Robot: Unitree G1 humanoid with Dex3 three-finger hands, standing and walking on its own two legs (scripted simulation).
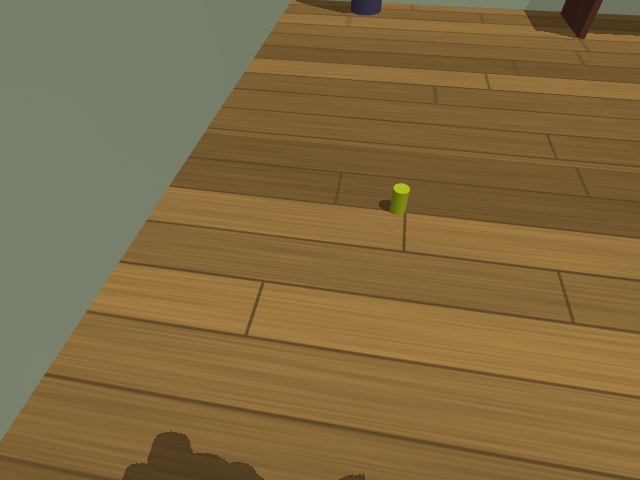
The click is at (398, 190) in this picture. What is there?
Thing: squat round
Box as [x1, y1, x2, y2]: [390, 183, 409, 214]
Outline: 402,183 394,185 390,210 395,214 403,213 406,205 409,187
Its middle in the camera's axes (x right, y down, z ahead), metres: +0.37 -0.19 +1.78
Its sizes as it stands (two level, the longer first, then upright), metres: 0.072 0.072 0.130
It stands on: the floor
